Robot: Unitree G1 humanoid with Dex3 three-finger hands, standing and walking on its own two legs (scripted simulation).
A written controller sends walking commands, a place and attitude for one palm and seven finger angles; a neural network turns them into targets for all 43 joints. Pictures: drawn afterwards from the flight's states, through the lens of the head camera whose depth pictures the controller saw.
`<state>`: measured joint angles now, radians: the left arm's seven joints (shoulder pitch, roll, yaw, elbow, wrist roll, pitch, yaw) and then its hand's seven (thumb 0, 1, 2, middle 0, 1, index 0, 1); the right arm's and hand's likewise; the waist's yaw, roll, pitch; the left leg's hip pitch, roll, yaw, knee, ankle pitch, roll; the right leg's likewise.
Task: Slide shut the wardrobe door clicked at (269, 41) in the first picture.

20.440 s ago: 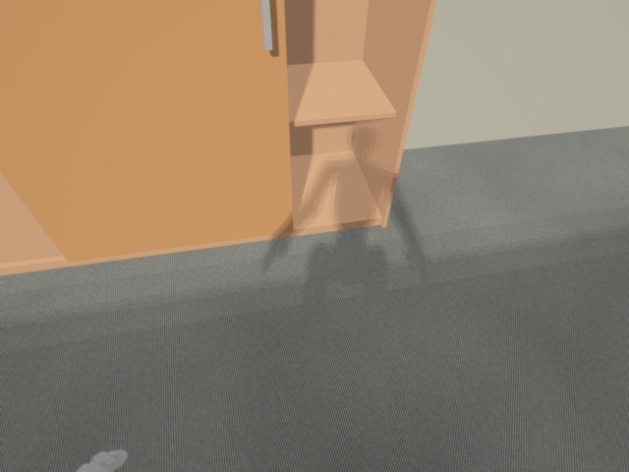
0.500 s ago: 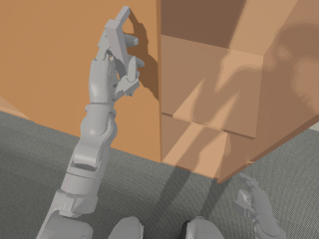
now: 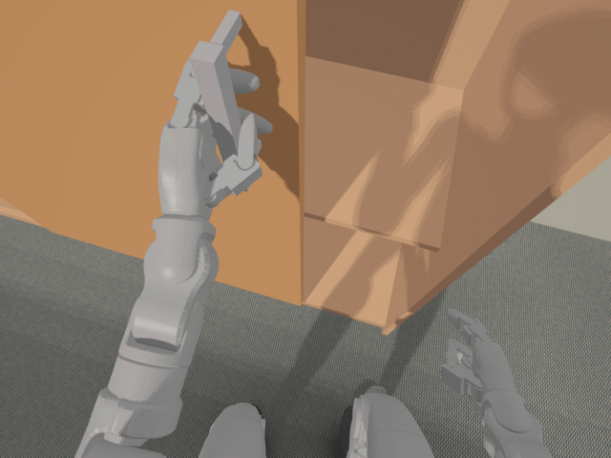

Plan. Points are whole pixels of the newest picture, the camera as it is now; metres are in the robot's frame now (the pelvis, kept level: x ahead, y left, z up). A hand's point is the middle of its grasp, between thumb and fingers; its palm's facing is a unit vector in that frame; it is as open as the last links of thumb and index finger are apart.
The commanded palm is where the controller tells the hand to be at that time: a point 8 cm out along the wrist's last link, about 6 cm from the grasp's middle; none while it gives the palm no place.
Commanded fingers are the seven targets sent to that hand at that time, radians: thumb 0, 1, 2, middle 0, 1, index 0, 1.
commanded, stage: step sideways, sliding the door along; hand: left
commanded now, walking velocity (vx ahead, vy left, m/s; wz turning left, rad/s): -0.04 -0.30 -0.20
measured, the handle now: (236, 115) +0.41 +0.15 +0.16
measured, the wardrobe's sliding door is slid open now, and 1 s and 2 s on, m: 0.26 0.00 0.00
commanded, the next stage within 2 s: stop walking and hold the door there in 1.26 s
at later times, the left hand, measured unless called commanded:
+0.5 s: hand (376, 194) +0.35 +0.00 +0.15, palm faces +0.09 -0.99 -0.04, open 6.1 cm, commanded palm +0.32 -0.02 +0.16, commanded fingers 0.00 0.90 0.90 -0.45 -1.40 -0.45 -1.40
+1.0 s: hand (537, 239) +0.33 -0.14 +0.15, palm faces +0.07 -0.99 -0.08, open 6.2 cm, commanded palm +0.30 -0.15 +0.16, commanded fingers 0.00 0.90 0.90 -0.45 -1.40 -0.45 -1.40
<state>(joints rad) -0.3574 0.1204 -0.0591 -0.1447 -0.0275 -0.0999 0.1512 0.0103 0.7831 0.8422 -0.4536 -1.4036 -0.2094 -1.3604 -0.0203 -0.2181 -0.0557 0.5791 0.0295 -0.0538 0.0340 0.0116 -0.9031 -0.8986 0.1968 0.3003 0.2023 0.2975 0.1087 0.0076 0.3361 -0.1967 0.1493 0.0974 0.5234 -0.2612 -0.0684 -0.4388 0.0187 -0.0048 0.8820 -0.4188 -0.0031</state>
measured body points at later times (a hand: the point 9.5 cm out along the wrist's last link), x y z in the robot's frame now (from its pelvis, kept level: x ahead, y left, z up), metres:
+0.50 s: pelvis -0.03 -0.11 +0.00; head +0.07 -0.11 +0.43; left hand +0.34 +0.05 +0.16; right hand +0.18 -0.32 -0.11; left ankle -0.02 +0.09 -0.73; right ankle +0.01 -0.22 -0.71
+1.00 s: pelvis -0.05 -0.24 -0.02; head +0.01 -0.26 +0.42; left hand +0.32 -0.09 +0.16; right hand +0.16 -0.44 -0.13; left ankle -0.05 +0.00 -0.73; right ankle -0.01 -0.33 -0.73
